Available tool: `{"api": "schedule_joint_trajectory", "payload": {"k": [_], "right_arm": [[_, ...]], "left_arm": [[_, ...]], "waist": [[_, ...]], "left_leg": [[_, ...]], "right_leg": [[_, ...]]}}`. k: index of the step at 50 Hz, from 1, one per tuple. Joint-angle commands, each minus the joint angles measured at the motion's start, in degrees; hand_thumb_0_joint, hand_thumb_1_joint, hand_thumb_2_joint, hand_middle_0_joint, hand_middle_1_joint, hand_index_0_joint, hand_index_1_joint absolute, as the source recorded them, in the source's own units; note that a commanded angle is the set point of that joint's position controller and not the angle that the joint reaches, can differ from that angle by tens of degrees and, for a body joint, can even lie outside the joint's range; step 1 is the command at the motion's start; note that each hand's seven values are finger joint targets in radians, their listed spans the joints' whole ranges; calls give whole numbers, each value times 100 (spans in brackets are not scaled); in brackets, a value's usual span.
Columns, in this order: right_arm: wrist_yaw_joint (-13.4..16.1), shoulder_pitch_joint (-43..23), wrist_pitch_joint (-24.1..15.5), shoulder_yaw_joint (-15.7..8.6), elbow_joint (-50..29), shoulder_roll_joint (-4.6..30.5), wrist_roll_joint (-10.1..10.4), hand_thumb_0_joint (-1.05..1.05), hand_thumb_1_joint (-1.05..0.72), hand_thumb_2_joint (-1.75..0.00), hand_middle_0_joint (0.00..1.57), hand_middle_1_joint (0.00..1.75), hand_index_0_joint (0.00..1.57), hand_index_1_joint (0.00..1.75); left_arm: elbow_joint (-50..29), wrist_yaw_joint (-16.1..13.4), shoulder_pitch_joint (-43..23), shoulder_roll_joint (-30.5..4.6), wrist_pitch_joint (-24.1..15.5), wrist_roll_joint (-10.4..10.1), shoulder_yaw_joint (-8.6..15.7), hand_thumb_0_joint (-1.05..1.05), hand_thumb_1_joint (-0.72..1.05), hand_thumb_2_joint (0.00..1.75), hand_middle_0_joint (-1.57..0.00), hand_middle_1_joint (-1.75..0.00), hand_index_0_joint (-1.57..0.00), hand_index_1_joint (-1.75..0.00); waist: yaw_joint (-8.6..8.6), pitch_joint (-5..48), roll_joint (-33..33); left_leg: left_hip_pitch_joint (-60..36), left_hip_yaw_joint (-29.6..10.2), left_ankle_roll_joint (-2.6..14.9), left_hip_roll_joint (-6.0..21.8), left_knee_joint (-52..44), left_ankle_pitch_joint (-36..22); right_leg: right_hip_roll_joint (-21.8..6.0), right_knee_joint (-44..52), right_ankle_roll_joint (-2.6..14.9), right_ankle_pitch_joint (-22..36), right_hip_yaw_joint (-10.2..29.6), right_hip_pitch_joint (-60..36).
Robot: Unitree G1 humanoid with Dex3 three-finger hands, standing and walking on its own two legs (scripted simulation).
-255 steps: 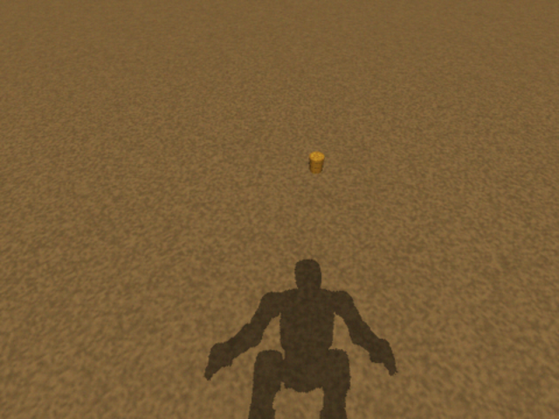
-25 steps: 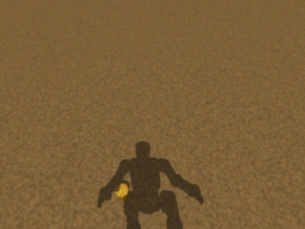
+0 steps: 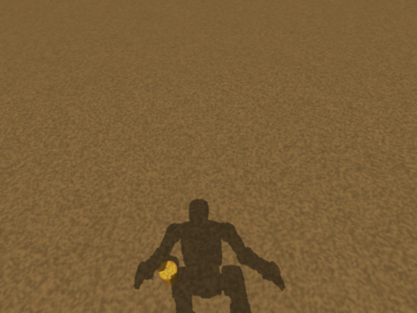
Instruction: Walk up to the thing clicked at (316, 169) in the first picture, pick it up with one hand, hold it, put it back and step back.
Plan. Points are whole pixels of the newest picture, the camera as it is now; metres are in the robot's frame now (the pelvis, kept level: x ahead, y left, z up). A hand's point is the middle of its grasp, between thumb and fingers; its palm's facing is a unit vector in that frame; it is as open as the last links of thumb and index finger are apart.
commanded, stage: walk up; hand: left
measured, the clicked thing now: (169, 274) +0.47 +0.22 -0.73
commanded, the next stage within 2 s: none
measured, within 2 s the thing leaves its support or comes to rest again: neither
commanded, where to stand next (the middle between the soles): +0.08 +0.00 m, yaw -2 degrees
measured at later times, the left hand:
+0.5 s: hand (100, 307) +0.20 +0.27 -0.17, palm faces -0.02 -0.93 -0.37, open 7.4 cm
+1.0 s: hand out of the picture +0.11 +0.29 -0.18, palm faces -0.07 -0.94 -0.34, open 7.4 cm
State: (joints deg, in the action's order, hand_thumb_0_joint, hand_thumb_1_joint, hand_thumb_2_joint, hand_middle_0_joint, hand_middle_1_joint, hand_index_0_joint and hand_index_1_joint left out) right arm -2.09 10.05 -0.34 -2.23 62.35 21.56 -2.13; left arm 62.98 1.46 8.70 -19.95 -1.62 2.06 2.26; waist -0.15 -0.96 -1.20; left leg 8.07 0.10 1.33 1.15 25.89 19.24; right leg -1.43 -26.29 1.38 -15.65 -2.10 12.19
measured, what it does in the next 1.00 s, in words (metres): steps on the spot: right foot, then left foot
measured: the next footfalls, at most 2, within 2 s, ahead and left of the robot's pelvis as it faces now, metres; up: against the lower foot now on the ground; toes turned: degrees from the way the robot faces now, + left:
right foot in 0.44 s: +0.18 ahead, -0.10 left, +0.00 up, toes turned -1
left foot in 0.74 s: +0.09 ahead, +0.14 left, +0.00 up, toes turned +2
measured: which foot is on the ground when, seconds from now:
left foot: down 0.00-0.48, up 0.50-0.72, down 0.74-1.00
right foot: down 0.00-0.18, up 0.20-0.42, down 0.44-0.76, up 0.78-1.00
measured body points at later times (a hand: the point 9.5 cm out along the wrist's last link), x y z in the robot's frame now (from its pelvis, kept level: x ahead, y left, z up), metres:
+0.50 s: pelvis +0.08 +0.01 -0.02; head +0.15 +0.01 +0.43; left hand +0.20 +0.32 -0.14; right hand +0.17 -0.30 -0.15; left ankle +0.02 +0.13 -0.72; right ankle +0.14 -0.10 -0.74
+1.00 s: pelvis +0.02 +0.02 -0.01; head +0.08 +0.06 +0.43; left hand +0.11 +0.34 -0.16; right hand +0.10 -0.30 -0.10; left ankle +0.05 +0.13 -0.74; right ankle -0.03 -0.14 -0.69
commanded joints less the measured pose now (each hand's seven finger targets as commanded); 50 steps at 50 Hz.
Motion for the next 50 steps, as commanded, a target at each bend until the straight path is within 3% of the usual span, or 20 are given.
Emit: {"api": "schedule_joint_trajectory", "payload": {"k": [1,2,4,7,8,9,10,12,19,22,24,29,33,36,38,39,41,43,46,50], "right_arm": [[13,-492,-148,-256,-734,1046,11,0,-90,-90,20,30,20,30],[-2,-385,-104,-296,-769,1106,-10,0,-90,-90,20,30,20,30],[-8,-143,-163,-336,-763,1199,25,0,-90,-90,20,30,20,30],[58,587,-314,-395,-495,1116,-23,0,-90,-90,20,30,20,30],[124,657,-359,-443,-519,1383,-81,0,-90,-90,20,30,20,30],[155,497,-385,-467,-638,1690,-51,0,-90,-90,20,30,20,30],[168,570,-385,-491,-645,1766,6,0,-90,-90,20,30,20,30],[280,613,-368,-405,-676,1541,69,0,-90,-90,20,30,20,30],[518,-52,-38,-355,-1019,1419,280,0,-90,-90,20,30,20,30],[511,-223,78,-324,-1303,1147,429,0,-90,-90,20,30,20,30],[573,135,196,-274,-1273,965,417,0,-90,-90,20,30,20,30],[535,431,203,-281,-1274,1095,363,0,-90,-90,20,30,20,30],[547,544,133,-297,-1324,1049,208,0,-90,-90,20,30,20,30],[501,855,32,-408,-1278,1109,25,0,-90,-90,20,30,20,30],[437,129,-3,-642,-1651,2245,-31,0,-90,-90,20,30,20,30],[410,51,-28,-698,-1735,2329,6,0,-90,-90,20,30,20,30],[490,-491,-52,-543,-1847,1757,8,0,-90,-90,20,30,20,30],[562,-255,-97,-554,-1869,1606,44,0,-90,-90,20,30,20,30],[444,413,-273,-535,-1775,1351,-5,0,-90,-90,20,30,20,30],[149,911,-112,-700,-1887,1824,-151,0,-90,-90,20,30,20,30]], "left_arm": [[-402,-77,299,-1707,-189,16,395,0,90,90,-20,-30,-20,-30],[-517,-78,256,-1891,-179,55,462,0,90,90,-20,-30,-20,-30],[-803,-79,21,-1910,-171,41,459,0,90,90,-20,-30,-20,-30],[-966,-66,-374,-1445,-71,-78,249,0,90,90,-20,-30,-20,-30],[-1032,-75,-474,-964,-45,-165,100,0,90,90,-20,-30,-20,-30],[-1017,-103,-400,-914,-3,-188,86,0,90,90,-20,-30,-20,-30],[-979,-165,-415,-1252,-11,-173,157,0,90,90,-20,-30,-20,-30],[-927,-219,-282,-1198,-1,-205,145,0,90,90,-20,-30,-20,-30],[-976,-192,-267,-1099,240,-189,206,0,90,90,-20,-30,-20,-30],[-1042,-188,-66,-1605,248,-184,353,0,90,90,-20,-30,-20,-30],[-1256,-245,-21,-1810,278,-222,395,0,90,90,-20,-30,-20,-30],[-1830,-340,-838,-1390,440,17,308,0,90,90,-20,-30,-20,-30],[-2025,-294,-594,-1431,538,26,367,0,90,90,-20,-30,-20,-30],[-2139,-217,-900,-1456,632,-160,342,0,90,90,-20,-30,-20,-30],[-2164,-264,-722,-1117,676,-212,317,0,90,90,-20,-30,-20,-30],[-2111,-324,-848,-1431,688,-144,448,0,90,90,-20,-30,-20,-30],[-1930,-297,-523,-1417,694,-179,472,0,90,90,-20,-30,-20,-30],[-1919,-242,-187,-1474,676,-150,510,0,90,90,-20,-30,-20,-30],[-1877,-139,-46,-1337,381,-141,410,0,90,90,-20,-30,-20,-30],[-1854,-17,-189,-1542,26,-41,410,0,90,90,-20,-30,-20,-30]], "waist": [[-236,-66,943],[-249,-286,1153],[-147,-685,1059],[359,-129,495],[418,-21,-527],[294,-266,-894],[295,-244,-635],[210,-35,-564],[62,22,-901],[-123,555,129],[-235,1020,1577],[35,888,1101],[-118,882,1314],[249,631,1029],[164,349,-1259],[323,269,-1186],[-98,20,-309],[-145,204,-493],[252,1040,-729],[699,326,-1257]], "left_leg": [[1711,36,178,-101,656,854],[1902,-7,119,52,1382,1017],[1917,-205,159,345,1154,986],[-172,-113,170,134,-438,-198],[-533,-1455,295,948,-1198,-796],[-757,-2352,675,1684,-1280,-1350],[-870,-2269,1156,1898,-829,-2591],[-1618,-1395,1072,1604,-106,-5333],[-479,-442,537,1009,614,-5619],[420,35,43,263,1703,-3630],[1296,-112,-76,-575,3695,1795],[1435,-249,-151,-396,3690,1236],[1466,-15,-182,-233,2156,1016],[478,64,-71,-221,300,-924],[990,-2930,1094,2244,-585,-2871],[1311,-3471,1623,2544,-679,-2891],[1007,-1906,1193,1698,-51,-3238],[259,-1515,1051,1501,413,-3741],[-1314,-1400,885,1148,23,-1264],[-972,-1602,1376,1340,-520,963]], "right_leg": [[-1163,1259,673,-1587,1937,-1115],[-1687,1727,975,-2508,2473,-804],[-1810,1544,1222,-2055,2350,-546],[-968,145,561,151,793,547],[-258,-1044,91,806,74,1072],[323,-1419,-115,-1083,47,1683],[79,-1816,-71,-1622,422,1596],[66,-1964,10,-1606,546,1811],[130,-714,111,444,-77,614],[-590,-258,515,4585,422,-617],[-2146,-152,1790,7016,2192,-1325],[-1214,-568,1322,5018,845,-527],[-1289,-859,1323,4283,1055,-695],[-1033,-1373,723,2203,1036,491],[679,-3433,17,-2171,802,1503],[675,-4383,5,-2423,1435,1367],[722,-5256,-19,-1691,1623,1910],[656,-5328,-113,-1322,1529,2178],[302,-3529,-253,-994,1091,2038],[248,-1604,-295,-2005,333,1655]]}}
